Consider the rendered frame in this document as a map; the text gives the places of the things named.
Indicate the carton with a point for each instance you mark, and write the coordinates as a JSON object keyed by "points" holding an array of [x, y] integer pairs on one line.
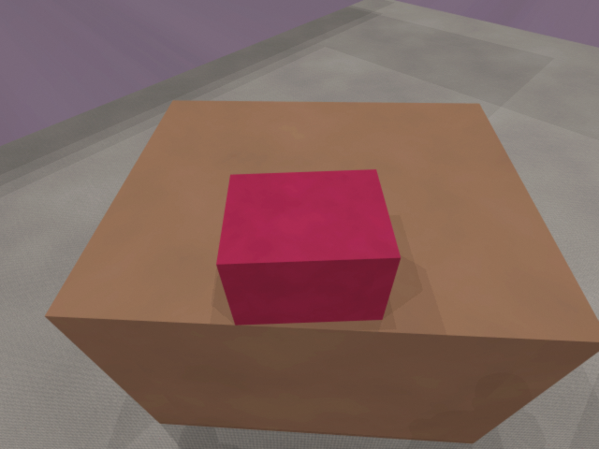
{"points": [[307, 247]]}

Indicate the pedestal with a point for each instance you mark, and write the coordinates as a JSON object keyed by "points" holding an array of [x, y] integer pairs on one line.
{"points": [[484, 314]]}

